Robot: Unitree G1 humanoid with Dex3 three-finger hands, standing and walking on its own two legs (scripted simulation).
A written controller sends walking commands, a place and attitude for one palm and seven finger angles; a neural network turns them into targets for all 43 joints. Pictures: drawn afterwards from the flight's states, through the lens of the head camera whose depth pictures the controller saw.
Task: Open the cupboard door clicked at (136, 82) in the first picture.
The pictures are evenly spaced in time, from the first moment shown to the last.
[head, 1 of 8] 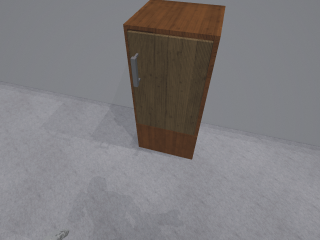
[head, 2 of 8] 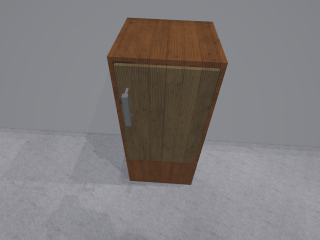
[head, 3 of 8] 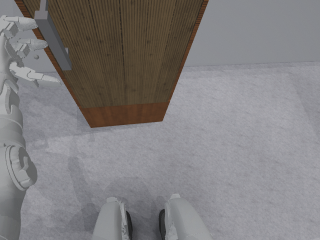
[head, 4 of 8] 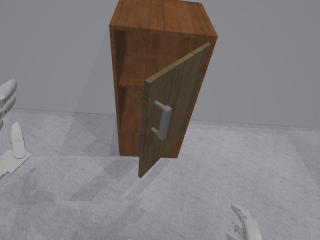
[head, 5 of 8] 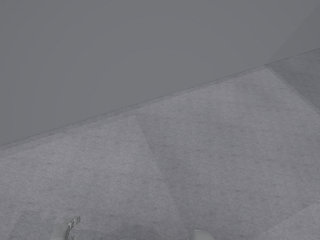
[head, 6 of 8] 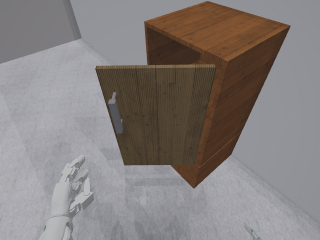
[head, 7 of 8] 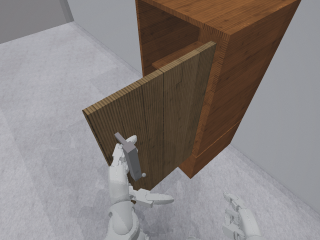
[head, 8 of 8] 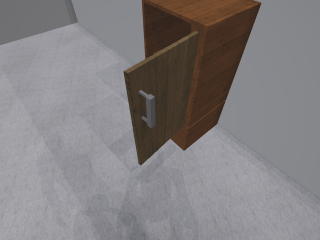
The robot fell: no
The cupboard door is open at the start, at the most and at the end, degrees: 0 98 96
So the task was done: yes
